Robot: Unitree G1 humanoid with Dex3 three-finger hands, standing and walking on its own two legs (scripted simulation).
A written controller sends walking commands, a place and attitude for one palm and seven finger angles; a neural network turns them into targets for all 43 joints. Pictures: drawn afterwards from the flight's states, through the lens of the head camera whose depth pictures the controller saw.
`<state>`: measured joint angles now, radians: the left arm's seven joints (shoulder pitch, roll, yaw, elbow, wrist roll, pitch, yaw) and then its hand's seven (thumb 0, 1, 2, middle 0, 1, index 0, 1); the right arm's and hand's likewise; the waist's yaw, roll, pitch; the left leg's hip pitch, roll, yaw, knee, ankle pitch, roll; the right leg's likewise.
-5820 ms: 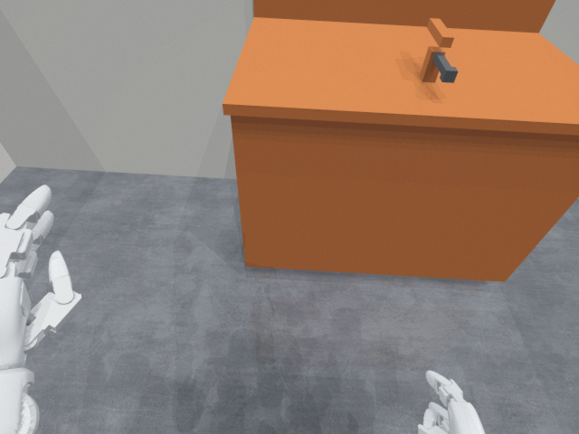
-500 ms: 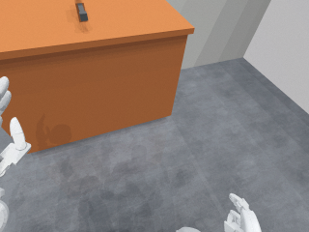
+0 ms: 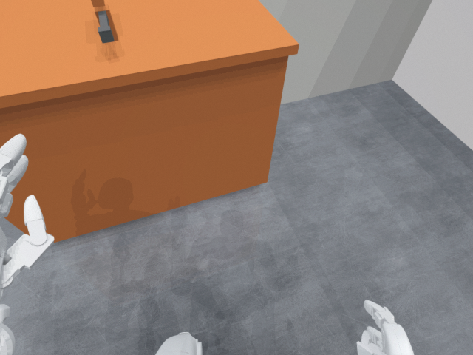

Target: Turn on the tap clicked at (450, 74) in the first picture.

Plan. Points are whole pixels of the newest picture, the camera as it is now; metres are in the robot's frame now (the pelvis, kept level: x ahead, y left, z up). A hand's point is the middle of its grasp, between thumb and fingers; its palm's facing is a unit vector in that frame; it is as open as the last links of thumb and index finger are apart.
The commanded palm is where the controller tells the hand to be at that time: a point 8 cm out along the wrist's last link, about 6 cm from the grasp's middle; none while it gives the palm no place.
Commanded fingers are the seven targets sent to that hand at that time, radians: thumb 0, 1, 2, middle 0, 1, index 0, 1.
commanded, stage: take the last steps up to it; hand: left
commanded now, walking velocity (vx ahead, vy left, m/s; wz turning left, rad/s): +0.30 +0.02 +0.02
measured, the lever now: (106, 34) +0.78 +0.37 +0.12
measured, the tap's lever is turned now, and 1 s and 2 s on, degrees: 0 0 0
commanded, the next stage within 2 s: come to a stop and stand still in 1.44 s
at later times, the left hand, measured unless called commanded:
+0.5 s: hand (93, 160) +0.33 +0.22 +0.17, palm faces +0.40 -0.77 -0.50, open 7.4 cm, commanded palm +0.28 +0.26 +0.18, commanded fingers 0.00 0.90 0.90 -0.20 -0.30 -0.20 -0.30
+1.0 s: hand (115, 99) +0.45 +0.22 +0.18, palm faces +0.41 -0.83 -0.38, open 7.5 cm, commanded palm +0.39 +0.26 +0.18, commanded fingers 0.00 0.90 0.90 -0.20 -0.30 -0.20 -0.30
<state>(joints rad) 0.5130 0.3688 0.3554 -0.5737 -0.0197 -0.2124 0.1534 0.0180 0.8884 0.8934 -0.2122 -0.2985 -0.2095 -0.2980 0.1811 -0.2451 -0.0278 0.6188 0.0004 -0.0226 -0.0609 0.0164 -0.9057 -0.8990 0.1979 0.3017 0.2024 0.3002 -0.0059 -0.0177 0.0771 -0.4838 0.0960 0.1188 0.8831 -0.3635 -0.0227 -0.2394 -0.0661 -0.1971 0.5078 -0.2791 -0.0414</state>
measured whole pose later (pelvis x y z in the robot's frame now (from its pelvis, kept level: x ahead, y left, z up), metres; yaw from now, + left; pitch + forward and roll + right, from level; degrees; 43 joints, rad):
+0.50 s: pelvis +0.12 -0.02 -0.01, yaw +0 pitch +0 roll -1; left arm 0.47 0.40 0.37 -0.52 -0.02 -0.20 0.15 0.02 0.89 0.89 -0.21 -0.30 -0.21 -0.30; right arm 0.22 -0.13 0.04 0.60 0.00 -0.07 -0.05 0.01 -0.90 -0.90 0.20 0.30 0.21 0.30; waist 0.02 0.05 0.06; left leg -0.26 0.15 0.14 0.68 -0.39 -0.02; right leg -0.33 -0.06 -0.18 0.56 -0.21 -0.01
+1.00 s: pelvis +0.23 -0.02 +0.00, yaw +0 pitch +0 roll -1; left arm 0.42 0.38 0.38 -0.54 -0.03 -0.21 0.16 0.02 0.89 0.89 -0.21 -0.30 -0.20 -0.30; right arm 0.18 -0.15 0.00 0.59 0.01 -0.08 -0.05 0.01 -0.91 -0.90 0.19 0.30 0.20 0.30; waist -0.01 -0.02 0.05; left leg -0.28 0.08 0.16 0.54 -0.27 0.02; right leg -0.46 -0.05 -0.08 1.06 -0.45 0.02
